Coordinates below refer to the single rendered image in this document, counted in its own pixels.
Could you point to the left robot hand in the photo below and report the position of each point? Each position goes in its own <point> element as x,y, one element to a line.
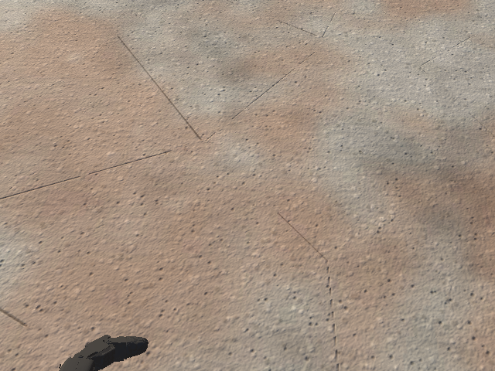
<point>104,351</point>

